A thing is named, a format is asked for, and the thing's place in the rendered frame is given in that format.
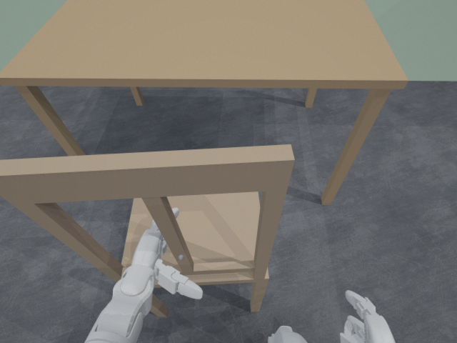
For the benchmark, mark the chair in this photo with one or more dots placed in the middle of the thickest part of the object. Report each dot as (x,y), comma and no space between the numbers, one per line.
(221,230)

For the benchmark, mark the right robot shin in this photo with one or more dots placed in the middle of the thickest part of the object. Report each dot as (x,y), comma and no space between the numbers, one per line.
(284,328)

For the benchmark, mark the table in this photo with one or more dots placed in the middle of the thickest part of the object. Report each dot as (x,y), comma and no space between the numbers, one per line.
(311,44)

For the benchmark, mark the robot right hand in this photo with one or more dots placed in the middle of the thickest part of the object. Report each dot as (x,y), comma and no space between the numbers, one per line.
(374,329)

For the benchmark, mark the left robot forearm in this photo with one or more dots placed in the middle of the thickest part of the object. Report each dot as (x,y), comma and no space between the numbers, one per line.
(121,320)

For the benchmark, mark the robot left hand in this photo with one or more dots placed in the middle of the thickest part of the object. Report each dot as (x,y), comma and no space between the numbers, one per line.
(150,248)

